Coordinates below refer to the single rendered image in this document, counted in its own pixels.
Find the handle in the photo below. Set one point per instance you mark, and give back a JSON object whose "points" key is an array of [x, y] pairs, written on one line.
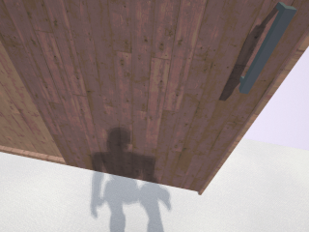
{"points": [[274, 34]]}

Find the wardrobe door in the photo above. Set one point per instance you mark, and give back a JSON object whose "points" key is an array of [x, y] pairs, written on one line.
{"points": [[21, 125], [146, 89]]}

